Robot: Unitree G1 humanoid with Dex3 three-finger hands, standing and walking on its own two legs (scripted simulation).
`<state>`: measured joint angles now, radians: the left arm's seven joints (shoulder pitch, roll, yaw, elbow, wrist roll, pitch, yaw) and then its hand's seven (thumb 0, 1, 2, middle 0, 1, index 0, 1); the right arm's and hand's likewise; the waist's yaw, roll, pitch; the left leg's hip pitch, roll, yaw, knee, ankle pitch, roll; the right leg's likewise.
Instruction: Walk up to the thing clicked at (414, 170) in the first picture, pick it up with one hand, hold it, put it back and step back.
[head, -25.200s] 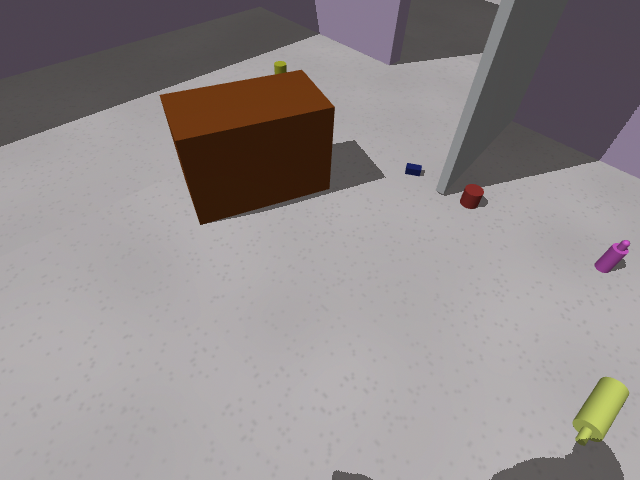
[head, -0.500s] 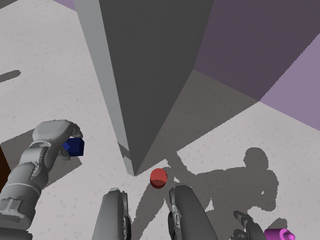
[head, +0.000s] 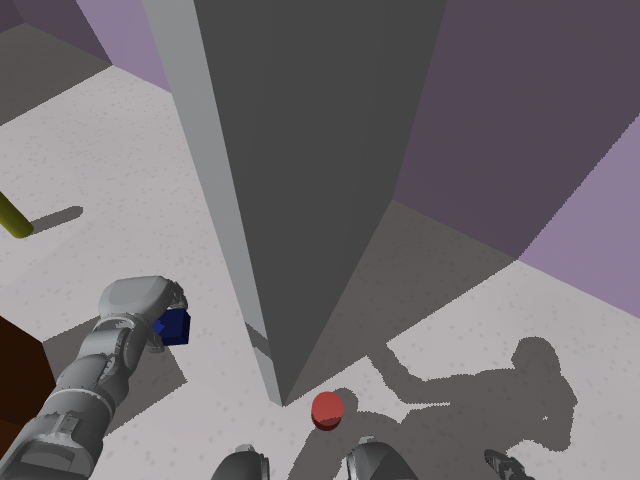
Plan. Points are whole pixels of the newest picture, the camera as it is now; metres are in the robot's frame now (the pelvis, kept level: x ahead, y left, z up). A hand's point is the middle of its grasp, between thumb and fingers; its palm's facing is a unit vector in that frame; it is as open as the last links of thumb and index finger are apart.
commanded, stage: lift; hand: left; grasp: from above
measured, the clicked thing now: (161, 328) +0.36 +0.22 -0.10
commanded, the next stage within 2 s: hold in 0.12 s
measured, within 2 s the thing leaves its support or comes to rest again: neither
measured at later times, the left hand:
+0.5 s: hand (137, 306) +0.35 +0.22 -0.01, palm faces -0.45 -0.03 -0.89, open 7.2 cm
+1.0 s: hand (131, 319) +0.32 +0.21 +0.01, palm faces -0.45 -0.03 -0.89, open 7.2 cm
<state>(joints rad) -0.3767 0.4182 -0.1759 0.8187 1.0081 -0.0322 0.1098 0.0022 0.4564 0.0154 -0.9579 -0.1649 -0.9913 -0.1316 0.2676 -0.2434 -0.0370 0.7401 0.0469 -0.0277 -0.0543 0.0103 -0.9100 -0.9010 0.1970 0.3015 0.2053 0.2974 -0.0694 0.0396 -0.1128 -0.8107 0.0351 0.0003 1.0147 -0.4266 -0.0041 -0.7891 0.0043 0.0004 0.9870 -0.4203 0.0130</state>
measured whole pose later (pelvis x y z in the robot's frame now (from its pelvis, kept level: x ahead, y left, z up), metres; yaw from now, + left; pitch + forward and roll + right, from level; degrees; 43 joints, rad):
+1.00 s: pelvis +0.02 +0.00 +0.05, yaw +0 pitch +4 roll +0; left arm -0.23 0.42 -0.19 0.61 1.00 -0.05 -0.04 0.00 0.45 0.04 -0.96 -0.17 -0.99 -0.14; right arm 0.22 -0.25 -0.04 0.68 0.07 0.06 -0.06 0.01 -0.91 -0.90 0.20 0.30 0.20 0.30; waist -0.01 0.05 -0.06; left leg -0.42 0.02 0.03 0.66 -0.32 0.00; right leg -0.43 -0.01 0.02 0.67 -0.32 0.01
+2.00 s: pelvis +0.03 +0.00 +0.06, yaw -1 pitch +1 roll +0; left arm -0.19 0.42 -0.20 0.55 0.99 -0.06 -0.07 0.00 0.45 0.04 -0.94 -0.20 -0.98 -0.16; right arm 0.19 -0.25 -0.02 0.67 0.08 0.07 -0.08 0.01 -0.91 -0.90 0.20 0.30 0.20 0.30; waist 0.00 0.05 -0.02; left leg -0.29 0.02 0.04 0.52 -0.25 0.00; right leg -0.30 -0.01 0.03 0.54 -0.26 0.01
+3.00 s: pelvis -0.04 +0.01 -0.14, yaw -1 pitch +30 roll -3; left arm -0.76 0.45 -0.11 1.21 1.18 -0.06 0.34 0.00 0.41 0.07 -0.99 -0.17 -1.01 -0.14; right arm 0.26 -0.24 -0.06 0.75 -0.03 0.02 -0.03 0.01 -0.91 -0.90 0.20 0.30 0.21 0.30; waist -0.16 0.04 -0.19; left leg -1.55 0.03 -0.02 1.60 -0.57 0.01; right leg -1.52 0.00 0.00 1.56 -0.56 0.03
